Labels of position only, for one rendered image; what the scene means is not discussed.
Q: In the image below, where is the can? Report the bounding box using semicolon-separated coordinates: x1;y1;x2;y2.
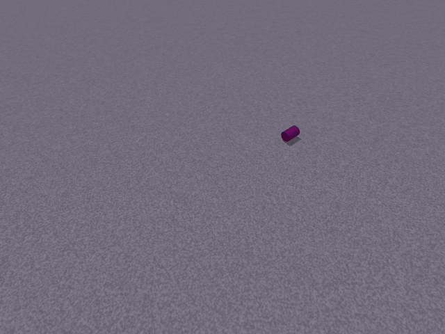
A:
281;125;300;142

